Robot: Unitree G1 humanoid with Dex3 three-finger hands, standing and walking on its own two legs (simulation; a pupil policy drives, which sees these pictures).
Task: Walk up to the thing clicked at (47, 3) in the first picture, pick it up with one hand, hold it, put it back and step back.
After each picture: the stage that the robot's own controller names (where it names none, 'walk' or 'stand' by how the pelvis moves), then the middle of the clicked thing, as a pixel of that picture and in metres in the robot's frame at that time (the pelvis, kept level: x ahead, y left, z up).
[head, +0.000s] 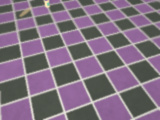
stand; (47, 2) +2.29 +0.56 -0.72
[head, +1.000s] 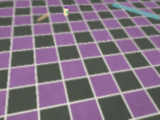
walk; (65, 10) +2.19 +0.25 -0.69
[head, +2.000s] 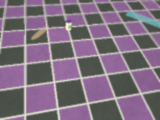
walk; (68, 24) +1.56 +0.14 -0.70
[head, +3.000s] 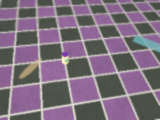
walk; (65, 58) +1.06 +0.14 -0.71
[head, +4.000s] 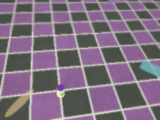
walk; (60, 90) +0.71 +0.13 -0.71
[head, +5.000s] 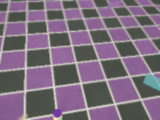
walk; (57, 115) +0.49 +0.13 -0.72
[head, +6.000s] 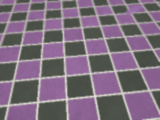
stand; out of the picture +0.39 +0.14 -0.72
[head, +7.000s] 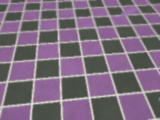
stand; out of the picture +0.38 +0.15 -0.72
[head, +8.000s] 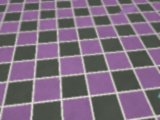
stand; out of the picture +0.39 +0.16 -0.73
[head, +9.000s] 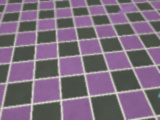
stand; out of the picture +0.38 +0.16 -0.73
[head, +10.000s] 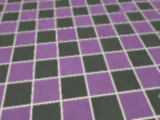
stand; out of the picture +0.37 +0.16 -0.73
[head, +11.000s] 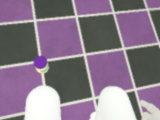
go down; (41, 64) +0.44 +0.18 -0.39
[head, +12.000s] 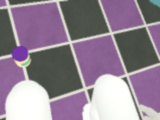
go down; (21, 57) +0.45 +0.21 -0.31
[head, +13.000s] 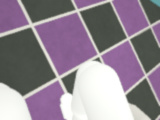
close in; out of the picture +0.43 +0.25 -0.24
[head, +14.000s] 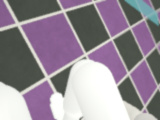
close; out of the picture +0.43 +0.26 -0.24
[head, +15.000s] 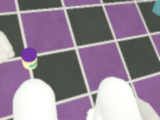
lift; (29, 59) +0.45 +0.22 -0.30
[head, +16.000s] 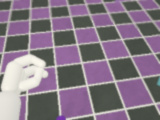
hold; out of the picture +0.41 +0.14 -0.64
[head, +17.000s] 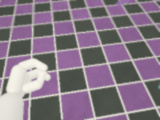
hold; out of the picture +0.39 +0.15 -0.68
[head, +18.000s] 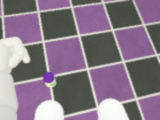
crouch; (49, 79) +0.44 +0.17 -0.48
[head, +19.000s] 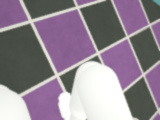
lower; out of the picture +0.44 +0.24 -0.25
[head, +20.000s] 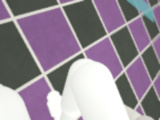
lower; out of the picture +0.43 +0.26 -0.24
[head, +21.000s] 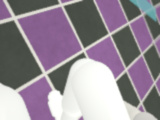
lower; out of the picture +0.43 +0.26 -0.23
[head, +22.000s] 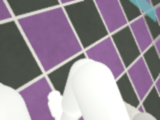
lower; out of the picture +0.43 +0.26 -0.24
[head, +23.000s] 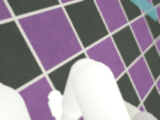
lower; out of the picture +0.43 +0.26 -0.24
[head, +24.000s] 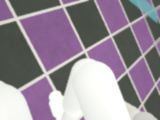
open; out of the picture +0.44 +0.24 -0.23
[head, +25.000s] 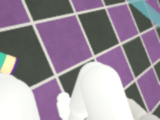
stand; out of the picture +0.39 +0.17 -0.27
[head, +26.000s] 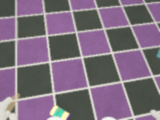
stand; (60, 114) +0.32 +0.12 -0.59
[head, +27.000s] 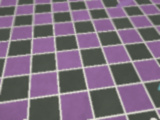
stand; out of the picture +0.25 +0.14 -0.69
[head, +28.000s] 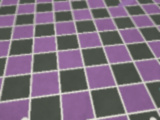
stand; out of the picture +0.21 +0.16 -0.69
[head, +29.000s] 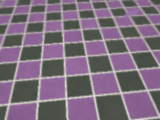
stand; out of the picture +0.23 +0.15 -0.74
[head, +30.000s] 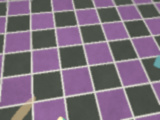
walk; out of the picture +0.30 +0.11 -0.73
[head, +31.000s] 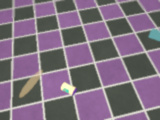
walk; (68, 88) +0.59 +0.16 -0.72
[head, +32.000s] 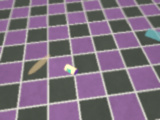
stand; (71, 69) +0.90 +0.17 -0.73
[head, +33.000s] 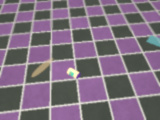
stand; (73, 73) +0.91 +0.13 -0.75
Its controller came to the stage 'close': yes
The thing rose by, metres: 0.01
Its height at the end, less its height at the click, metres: -0.02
